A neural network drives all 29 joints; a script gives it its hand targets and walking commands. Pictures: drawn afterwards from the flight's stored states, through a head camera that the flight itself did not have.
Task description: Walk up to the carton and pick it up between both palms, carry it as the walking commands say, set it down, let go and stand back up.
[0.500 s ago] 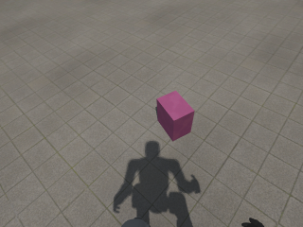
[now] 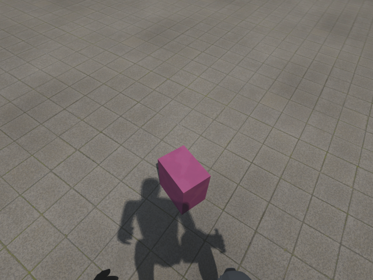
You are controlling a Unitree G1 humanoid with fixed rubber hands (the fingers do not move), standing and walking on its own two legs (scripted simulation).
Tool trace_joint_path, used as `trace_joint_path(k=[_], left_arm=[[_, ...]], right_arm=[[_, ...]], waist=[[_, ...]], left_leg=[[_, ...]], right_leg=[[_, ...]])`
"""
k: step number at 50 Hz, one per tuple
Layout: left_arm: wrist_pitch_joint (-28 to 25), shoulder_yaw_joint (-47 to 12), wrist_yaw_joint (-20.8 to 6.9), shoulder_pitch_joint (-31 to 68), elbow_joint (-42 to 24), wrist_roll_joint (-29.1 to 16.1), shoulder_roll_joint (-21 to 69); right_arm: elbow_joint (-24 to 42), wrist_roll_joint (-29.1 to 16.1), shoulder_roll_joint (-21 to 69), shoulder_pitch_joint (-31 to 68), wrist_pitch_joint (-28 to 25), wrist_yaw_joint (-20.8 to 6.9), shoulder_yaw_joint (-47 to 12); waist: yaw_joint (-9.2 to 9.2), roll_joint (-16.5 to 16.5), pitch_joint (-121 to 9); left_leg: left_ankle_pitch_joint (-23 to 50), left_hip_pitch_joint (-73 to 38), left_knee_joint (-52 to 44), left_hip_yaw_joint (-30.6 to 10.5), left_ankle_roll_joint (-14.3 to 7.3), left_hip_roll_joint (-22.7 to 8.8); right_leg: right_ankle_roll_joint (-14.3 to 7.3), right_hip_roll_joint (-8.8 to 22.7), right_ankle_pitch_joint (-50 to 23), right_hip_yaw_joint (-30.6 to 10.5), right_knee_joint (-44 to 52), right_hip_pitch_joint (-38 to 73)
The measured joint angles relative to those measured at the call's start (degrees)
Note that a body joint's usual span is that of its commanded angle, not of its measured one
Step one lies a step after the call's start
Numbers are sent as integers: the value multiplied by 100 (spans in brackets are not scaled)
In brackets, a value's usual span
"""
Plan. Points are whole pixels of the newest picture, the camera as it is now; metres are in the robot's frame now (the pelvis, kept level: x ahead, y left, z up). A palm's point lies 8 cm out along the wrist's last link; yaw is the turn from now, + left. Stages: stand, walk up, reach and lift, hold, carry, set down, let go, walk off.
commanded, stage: walk up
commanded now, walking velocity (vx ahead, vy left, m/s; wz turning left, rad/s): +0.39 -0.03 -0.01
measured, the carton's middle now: (182, 180) +0.70 +0.01 -0.64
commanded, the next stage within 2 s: none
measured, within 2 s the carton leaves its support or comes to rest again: neither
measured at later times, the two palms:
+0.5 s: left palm (101, 243) +0.24 +0.23 -0.15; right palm (303, 235) +0.25 -0.27 -0.09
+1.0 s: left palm (119, 214) +0.31 +0.19 -0.12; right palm (311, 227) +0.28 -0.31 -0.12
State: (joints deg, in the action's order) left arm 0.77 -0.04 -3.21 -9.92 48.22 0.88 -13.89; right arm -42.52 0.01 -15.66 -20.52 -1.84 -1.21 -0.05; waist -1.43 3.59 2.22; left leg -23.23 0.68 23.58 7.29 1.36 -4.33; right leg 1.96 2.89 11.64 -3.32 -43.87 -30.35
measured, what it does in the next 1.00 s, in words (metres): walks ahead: right foot, then left foot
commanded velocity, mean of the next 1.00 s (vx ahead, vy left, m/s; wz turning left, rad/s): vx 0.13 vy -0.03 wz -0.04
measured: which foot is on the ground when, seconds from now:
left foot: down 0.00-0.08, up 0.10-0.40, down 0.42-1.00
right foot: up 0.00-0.04, down 0.06-0.44, up 0.46-0.74, down 0.76-1.00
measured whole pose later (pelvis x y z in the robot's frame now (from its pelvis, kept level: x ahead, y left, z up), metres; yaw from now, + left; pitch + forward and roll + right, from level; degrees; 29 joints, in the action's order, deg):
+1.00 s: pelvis +0.21 -0.05 +0.00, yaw -2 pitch -1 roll +1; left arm 4.3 -0.1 -1.2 -12.1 49.0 0.9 -13.5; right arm -42.5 0.0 -15.3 -15.9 2.6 1.1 -0.1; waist -1.3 -1.1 3.2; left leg -16.7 13.8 31.7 6.6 0.2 -5.4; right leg 0.7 -0.1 25.7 -0.8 -53.4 -23.1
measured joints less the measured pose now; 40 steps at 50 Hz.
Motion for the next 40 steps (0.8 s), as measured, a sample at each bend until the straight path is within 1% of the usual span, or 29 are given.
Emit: trace_joint_path(k=[2, 3, 4, 6, 7, 8, 10, 12, 15, 17, 19, 21, 22, 24, 25, 26, 28, 31, 34, 36, 38, 40], left_arm=[[-58, 0, 0, 17, -2, 0, -1], [-112, 1, 0, 11, -1, 0, -3], [-173, 1, 1, 11, 7, 0, 14], [-251, 3, 14, -48, 35, 0, 23], [-263, 3, 37, -117, 49, 0, 22], [-265, 2, 60, -188, 59, 0, 23], [-265, 2, 113, -317, 62, 0, 24], [-265, 1, 162, -414, 62, 0, 25], [-260, -1, 196, -529, 62, 0, 26], [-221, -1, 196, -573, 64, 0, 27], [-155, -2, 196, -576, 68, 1, 27], [-92, -2, 196, -575, 70, 1, 27], [-63, -2, 196, -574, 72, 1, 25], [11, -1, 196, -542, 73, 1, 26], [35, -2, 196, -517, 71, 1, 26], [41, -2, 196, -491, 69, 1, 26], [41, -1, 196, -417, 64, 0, 24], [46, -1, 196, -294, 63, 0, 22], [94, -1, 196, -224, 64, 0, 22], [103, -1, 196, -215, 62, 0, 21], [103, -1, 200, -215, 65, 0, 28], [103, -1, 201, -214, 80, 0, 47]], right_arm=[[0, 0, 1, 0, 30, 0, 0], [-2, 0, 0, 0, 41, 0, 0], [-7, 0, -9, 30, 59, 0, 0], [-5, 0, -10, 154, 109, 0, 0], [-1, 0, -10, 204, 115, 0, 0], [1, 0, -11, 248, 116, 0, 0], [4, 0, -14, 319, 118, 0, -1], [5, 0, -15, 373, 144, 0, -1], [7, 0, -17, 434, 215, 0, 0], [8, 0, -18, 463, 236, 0, 0], [9, -1, -18, 462, 241, 0, 0], [7, -1, -14, 462, 238, 0, 1], [6, 0, -5, 463, 230, 0, 1], [4, -1, 28, 461, 212, 0, 1], [5, 0, 29, 457, 212, 0, 2], [5, 0, 29, 456, 210, 0, 1], [6, 0, 30, 458, 172, 13, 0], [4, 0, 31, 460, 51, 35, -1], [2, 0, 32, 460, 90, 41, -1], [1, 0, 33, 459, 161, 42, -1], [0, 0, 33, 459, 225, 44, -1], [1, 0, 32, 459, 284, 44, -1]], waist=[[4, -69, -1], [14, -98, 2], [46, -188, 48], [102, -344, 126], [115, -411, 121], [136, -480, 117], [205, -604, 113], [286, -674, 111], [373, -658, 107], [387, -580, 105], [378, -481, 103], [319, -380, 105], [250, -295, 108], [110, -134, 110], [49, -82, 109], [0, -35, 106], [-39, 30, 103], [-34, 38, 107], [-32, -21, 105], [-30, -72, 103], [-27, -119, 105], [-3, -263, 104]], left_leg=[[-231, -100, 108, 4, 52, 0], [-411, -75, 372, 6, 54, -4], [-589, 74, 927, 1, 54, -81], [-747, 672, 2524, -102, 54, -81], [-769, 997, 3155, -113, 55, -44], [-774, 1288, 3569, -118, 54, -6], [-779, 1762, 3813, -127, 54, 47], [-781, 2138, 3696, -133, 54, 50], [-699, 2436, 3013, -139, 54, 48], [-451, 2457, 2403, -140, 54, 48], [18, 2345, 1733, -143, 54, 47], [640, 2126, 1190, -140, 42, 48], [1004, 2097, 1206, -132, -10, 62], [921, 2008, 1302, -114, -200, 85], [839, 1909, 1223, -116, -266, 84], [814, 1788, 1086, -115, -296, 84], [906, 1558, 757, -111, -304, 83], [962, 1469, 535, -104, -304, 75], [919, 1492, 515, -101, -304, 92], [875, 1495, 549, -98, -291, 129], [769, 1507, 707, -96, -250, 182], [697, 1437, 763, -103, -237, 166]], right_leg=[[0, -1, -52, 153, 772, 132], [-2, -8, -201, 224, 1087, 234], [-25, -51, -522, 243, 971, 221], [-81, -106, -168, 239, 511, 185], [-102, -108, -6, 240, 500, 263], [-111, -108, 76, 242, 583, 383], [-112, -111, 64, 247, 868, 665], [-112, -115, 48, 250, 1111, 916], [-112, -117, 95, 255, 1335, 1221], [-112, -121, 179, 257, 1374, 1363], [-112, -144, 318, 260, 1311, 1446], [-105, -180, 553, 258, 1069, 1464], [-105, -163, 712, 252, 898, 1465], [-105, -182, 1228, 264, 192, 1324], [-105, -212, 1298, 265, -220, 1225], [-105, -229, 1285, 263, -542, 1147], [-105, -230, 1229, 256, -699, 1116], [-105, -228, 1325, 250, -368, 1119], [-105, -229, 1281, 248, 332, 1202], [-105, -229, 918, 245, 973, 1341], [-102, -211, 204, 249, 1545, 1520], [-103, -225, 245, 255, 1391, 1530]])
